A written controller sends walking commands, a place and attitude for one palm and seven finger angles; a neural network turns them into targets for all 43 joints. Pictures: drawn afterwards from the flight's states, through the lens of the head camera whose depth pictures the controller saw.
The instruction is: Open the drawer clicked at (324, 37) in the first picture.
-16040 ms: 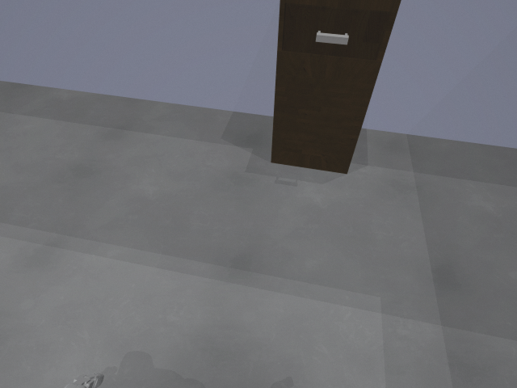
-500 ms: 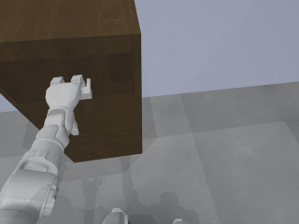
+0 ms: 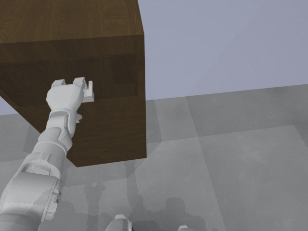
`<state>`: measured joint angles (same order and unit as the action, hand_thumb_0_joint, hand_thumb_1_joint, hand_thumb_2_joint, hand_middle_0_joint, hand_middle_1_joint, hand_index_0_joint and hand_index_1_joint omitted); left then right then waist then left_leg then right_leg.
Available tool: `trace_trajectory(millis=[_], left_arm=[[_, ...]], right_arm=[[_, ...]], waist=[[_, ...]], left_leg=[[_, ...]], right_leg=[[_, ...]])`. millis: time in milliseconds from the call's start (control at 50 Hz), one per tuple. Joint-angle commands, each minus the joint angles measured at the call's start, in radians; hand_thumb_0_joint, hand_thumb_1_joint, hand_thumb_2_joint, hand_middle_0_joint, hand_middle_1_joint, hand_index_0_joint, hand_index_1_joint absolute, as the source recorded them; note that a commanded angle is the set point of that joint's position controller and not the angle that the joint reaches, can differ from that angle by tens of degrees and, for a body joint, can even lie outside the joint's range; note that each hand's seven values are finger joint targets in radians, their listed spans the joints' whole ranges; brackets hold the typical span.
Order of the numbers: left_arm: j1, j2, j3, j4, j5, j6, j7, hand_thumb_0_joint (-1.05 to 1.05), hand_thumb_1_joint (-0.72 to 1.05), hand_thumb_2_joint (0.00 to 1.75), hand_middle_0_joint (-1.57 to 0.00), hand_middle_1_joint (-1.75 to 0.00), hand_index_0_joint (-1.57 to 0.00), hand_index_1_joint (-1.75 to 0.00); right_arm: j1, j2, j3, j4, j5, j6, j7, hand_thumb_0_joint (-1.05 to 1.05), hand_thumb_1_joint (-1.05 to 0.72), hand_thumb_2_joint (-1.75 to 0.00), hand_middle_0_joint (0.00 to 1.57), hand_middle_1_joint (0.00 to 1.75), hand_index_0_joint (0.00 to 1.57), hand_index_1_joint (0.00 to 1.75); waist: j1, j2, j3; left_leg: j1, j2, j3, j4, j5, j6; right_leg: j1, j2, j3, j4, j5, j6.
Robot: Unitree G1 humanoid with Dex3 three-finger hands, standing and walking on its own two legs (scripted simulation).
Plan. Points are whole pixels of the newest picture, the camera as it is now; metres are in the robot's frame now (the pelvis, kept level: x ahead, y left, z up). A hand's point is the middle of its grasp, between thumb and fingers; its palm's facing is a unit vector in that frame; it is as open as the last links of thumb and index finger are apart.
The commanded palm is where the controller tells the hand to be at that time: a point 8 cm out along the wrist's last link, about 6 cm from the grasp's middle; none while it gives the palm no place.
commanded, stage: close the thumb around the handle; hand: left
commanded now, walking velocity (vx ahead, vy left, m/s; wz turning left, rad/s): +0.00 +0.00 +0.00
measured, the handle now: (71, 91) +0.50 +0.23 +0.03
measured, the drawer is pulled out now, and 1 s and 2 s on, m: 0.00 0.07 0.18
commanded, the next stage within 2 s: pull the drawer open in 0.30 s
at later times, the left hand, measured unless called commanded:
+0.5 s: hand (74, 108) +0.46 +0.22 +0.01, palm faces -0.06 -0.05 -1.00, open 5.8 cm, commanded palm +0.42 +0.21 +0.06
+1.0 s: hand (72, 129) +0.39 +0.22 +0.00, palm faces -0.03 -0.06 -1.00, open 5.8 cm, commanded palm +0.36 +0.21 +0.06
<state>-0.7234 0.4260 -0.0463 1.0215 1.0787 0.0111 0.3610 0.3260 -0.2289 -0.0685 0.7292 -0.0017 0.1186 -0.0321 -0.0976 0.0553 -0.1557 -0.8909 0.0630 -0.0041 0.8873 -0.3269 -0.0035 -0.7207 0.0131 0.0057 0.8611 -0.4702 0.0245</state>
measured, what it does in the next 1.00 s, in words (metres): stands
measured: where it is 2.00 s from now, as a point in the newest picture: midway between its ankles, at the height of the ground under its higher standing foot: outside the picture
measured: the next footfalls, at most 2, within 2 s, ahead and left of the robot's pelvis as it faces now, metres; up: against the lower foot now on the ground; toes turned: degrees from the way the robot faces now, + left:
none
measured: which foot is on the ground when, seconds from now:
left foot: down 0.00-1.00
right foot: down 0.00-1.00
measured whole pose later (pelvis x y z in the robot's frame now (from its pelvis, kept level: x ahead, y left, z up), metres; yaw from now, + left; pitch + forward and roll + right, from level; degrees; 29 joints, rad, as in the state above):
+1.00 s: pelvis +0.01 +0.00 +0.01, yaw +0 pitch +14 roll -1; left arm -0.36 0.34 -0.11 0.68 1.05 0.05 0.38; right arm 0.23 -0.22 -0.07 0.68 0.01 0.14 -0.02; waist -0.03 0.06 -0.15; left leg -0.73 0.05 0.01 0.82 -0.33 -0.01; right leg -0.56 0.00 0.02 0.79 -0.47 0.02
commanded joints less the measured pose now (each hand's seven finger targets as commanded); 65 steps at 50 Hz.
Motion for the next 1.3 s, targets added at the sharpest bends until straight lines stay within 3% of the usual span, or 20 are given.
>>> trace_trajectory(millis=[0,60,80,160,200,260,300,460,480,540,580,660,680,760,800,840,880,1020,1260,1280], left_arm=[[-0.382,0.21,0.051,-0.165,-0.007,0.0,0.025,0.0,0.68,0.8,-0.38,-1.33,-0.38,-1.33],[-0.372,0.25,0.079,-0.176,-0.004,-0.007,0.021,0.0,0.84,0.88,-0.4,-1.34,-0.4,-1.34],[-0.349,0.2,0.045,-0.165,-0.007,-0.005,0.018,0.0,0.9,0.9,-0.4,-1.35,-0.4,-1.35],[-0.374,0.239,0.071,-0.188,-0.003,-0.014,0.022,0.0,0.9,0.9,-0.4,-1.35,-0.4,-1.35],[-0.374,0.195,0.042,-0.191,-0.008,-0.012,0.026,0.0,0.9,0.9,-0.4,-1.35,-0.4,-1.35],[-0.374,0.23,0.068,-0.202,-0.015,-0.011,0.027,0.0,0.9,0.9,-0.4,-1.35,-0.4,-1.35],[-0.378,0.201,0.045,-0.202,-0.014,-0.007,0.026,0.0,0.9,0.9,-0.4,-1.35,-0.4,-1.35],[-0.255,0.23,0.093,-0.231,-0.022,-0.023,0.02,0.0,0.9,0.9,-0.4,-1.35,-0.4,-1.35],[-0.216,0.188,0.071,-0.252,-0.028,-0.026,0.019,0.0,0.9,0.9,-0.4,-1.35,-0.4,-1.35],[-0.12,0.214,0.11,-0.281,-0.035,-0.026,0.024,0.0,0.9,0.9,-0.4,-1.35,-0.4,-1.35],[-0.076,0.151,0.065,-0.322,-0.029,-0.022,0.032,0.0,0.9,0.9,-0.4,-1.35,-0.4,-1.35],[-0.076,0.148,0.061,-0.396,-0.022,-0.004,0.055,0.0,0.9,0.9,-0.4,-1.35,-0.4,-1.35],[-0.049,0.099,0.028,-0.4,-0.027,0.007,0.057,0.0,0.9,0.9,-0.4,-1.35,-0.4,-1.35],[-0.045,0.122,0.045,-0.443,-0.03,0.026,0.062,0.0,0.9,0.9,-0.4,-1.35,-0.4,-1.35],[-0.035,0.066,0.0,-0.469,-0.035,0.033,0.061,0.0,0.9,0.9,-0.4,-1.35,-0.4,-1.35],[0.015,0.103,0.035,-0.488,-0.041,0.038,0.061,0.0,0.9,0.9,-0.4,-1.35,-0.4,-1.35],[0.05,0.053,0.0,-0.522,-0.043,0.039,0.06,0.0,0.9,0.9,-0.4,-1.35,-0.4,-1.35],[0.097,0.03,-0.021,-0.587,-0.041,0.044,0.062,0.0,0.9,0.9,-0.4,-1.35,-0.4,-1.35],[0.165,0.07,0.011,-0.655,-0.045,0.037,0.056,0.0,0.9,0.9,-0.4,-1.35,-0.4,-1.35],[0.201,0.03,-0.022,-0.651,-0.048,0.039,0.053,0.0,0.9,0.9,-0.4,-1.35,-0.4,-1.35]], right_arm=[[0.116,-0.157,-0.052,-0.059,-0.006,-0.022,-0.011,0.0,-0.9,-0.9,0.2,0.3,0.2,0.3],[0.118,-0.161,-0.05,-0.062,-0.007,-0.018,-0.013,0.0,-0.9,-0.9,0.2,0.3,0.2,0.3],[0.112,-0.155,-0.052,-0.066,-0.006,-0.019,-0.011,0.0,-0.9,-0.9,0.2,0.3,0.2,0.3],[0.116,-0.16,-0.052,-0.064,-0.006,-0.019,-0.012,0.0,-0.9,-0.9,0.2,0.3,0.2,0.3],[0.114,-0.155,-0.054,-0.063,-0.006,-0.02,-0.009,0.0,-0.9,-0.9,0.2,0.3,0.2,0.3],[0.115,-0.16,-0.054,-0.062,-0.006,-0.02,-0.01,0.0,-0.9,-0.9,0.2,0.3,0.2,0.3],[0.112,-0.157,-0.053,-0.06,-0.006,-0.019,-0.009,0.0,-0.9,-0.9,0.2,0.3,0.2,0.3],[0.095,-0.157,-0.055,-0.073,-0.005,-0.012,-0.005,0.0,-0.9,-0.9,0.2,0.3,0.2,0.3],[0.09,-0.152,-0.058,-0.082,-0.008,-0.013,-0.001,0.0,-0.9,-0.9,0.2,0.3,0.2,0.3],[0.07,-0.153,-0.057,-0.092,-0.006,-0.008,0.002,0.0,-0.9,-0.9,0.2,0.3,0.2,0.3],[0.055,-0.146,-0.062,-0.105,-0.004,-0.008,0.004,0.0,-0.9,-0.9,0.2,0.3,0.2,0.3],[0.03,-0.147,-0.061,-0.109,0.0,-0.005,0.008,0.0,-0.9,-0.9,0.2,0.3,0.2,0.3],[0.024,-0.144,-0.063,-0.113,0.0,-0.008,0.01,0.0,-0.9,-0.9,0.2,0.3,0.2,0.3],[0.002,-0.145,-0.057,-0.116,0.002,-0.006,0.007,0.0,-0.9,-0.9,0.2,0.3,0.2,0.3],[-0.014,-0.139,-0.057,-0.123,0.003,-0.009,0.007,0.0,-0.9,-0.9,0.2,0.3,0.2,0.3],[-0.026,-0.142,-0.054,-0.13,0.001,-0.008,0.005,0.0,-0.9,-0.9,0.2,0.3,0.2,0.3],[-0.043,-0.133,-0.056,-0.141,0.002,-0.011,0.005,0.0,-0.9,-0.9,0.2,0.3,0.2,0.3],[-0.088,-0.127,-0.045,-0.159,0.002,-0.018,-0.001,0.0,-0.9,-0.9,0.2,0.3,0.2,0.3],[-0.14,-0.123,-0.033,-0.169,0.003,-0.028,-0.016,0.0,-0.9,-0.9,0.2,0.3,0.2,0.3],[-0.142,-0.12,-0.035,-0.175,0.001,-0.032,-0.017,0.0,-0.9,-0.9,0.2,0.3,0.2,0.3]], waist=[[-0.024,0.002,-0.371],[-0.014,0.003,-0.396],[-0.017,0.012,-0.373],[-0.015,0.007,-0.383],[-0.023,0.016,-0.373],[-0.017,0.007,-0.403],[-0.021,0.023,-0.382],[0.019,0.008,-0.405],[0.028,0.041,-0.407],[0.046,-0.009,-0.398],[0.044,0.007,-0.381],[0.043,0.011,-0.366],[0.036,0.01,-0.343],[0.045,-0.016,-0.345],[0.037,-0.005,-0.326],[0.053,-0.005,-0.332],[0.052,0.0,-0.32],[0.053,-0.022,-0.27],[0.082,-0.044,-0.275],[0.075,-0.037,-0.252]], left_leg=[[0.434,-0.058,0.032,-0.048,0.269,0.046],[0.429,-0.059,0.032,-0.047,0.285,0.045],[0.426,-0.061,0.038,-0.048,0.275,0.046],[0.428,-0.057,0.032,-0.049,0.278,0.044],[0.442,-0.057,0.033,-0.049,0.279,0.044],[0.443,-0.059,0.034,-0.05,0.287,0.045],[0.454,-0.057,0.032,-0.055,0.293,0.043],[0.46,-0.058,0.041,-0.063,0.333,0.042],[0.479,-0.059,0.046,-0.065,0.35,0.04],[0.464,-0.06,0.049,-0.071,0.362,0.041],[0.49,-0.058,0.049,-0.08,0.372,0.038],[0.517,-0.056,0.042,-0.098,0.362,0.037],[0.525,-0.055,0.042,-0.099,0.368,0.037],[0.529,-0.058,0.039,-0.113,0.352,0.038],[0.55,-0.058,0.038,-0.117,0.347,0.037],[0.555,-0.059,0.035,-0.118,0.363,0.036],[0.568,-0.06,0.039,-0.12,0.362,0.037],[0.556,-0.067,0.037,-0.13,0.31,0.037],[0.538,-0.076,0.04,-0.137,0.261,0.038],[0.533,-0.08,0.043,-0.135,0.255,0.039]], right_leg=[[-0.003,0.058,-0.046,-0.127,0.344,-0.048],[0.016,0.059,-0.044,-0.117,0.37,-0.048],[0.007,0.059,-0.045,-0.125,0.36,-0.048],[0.004,0.059,-0.045,-0.119,0.358,-0.048],[-0.008,0.061,-0.048,-0.125,0.351,-0.048],[0.021,0.059,-0.044,-0.123,0.372,-0.046],[0.005,0.061,-0.049,-0.123,0.367,-0.049],[0.063,0.061,-0.047,-0.118,0.426,-0.05],[0.068,0.062,-0.051,-0.119,0.433,-0.054],[0.115,0.061,-0.05,-0.123,0.464,-0.054],[0.097,0.065,-0.058,-0.125,0.454,-0.055],[0.089,0.065,-0.062,-0.136,0.422,-0.055],[0.084,0.066,-0.067,-0.139,0.421,-0.058],[0.108,0.062,-0.062,-0.147,0.417,-0.055],[0.095,0.06,-0.066,-0.156,0.406,-0.056],[0.122,0.06,-0.064,-0.154,0.416,-0.06],[0.121,0.058,-0.066,-0.157,0.42,-0.058],[0.124,0.053,-0.066,-0.168,0.392,-0.057],[0.167,0.042,-0.048,-0.174,0.384,-0.054],[0.162,0.042,-0.05,-0.176,0.384,-0.054]])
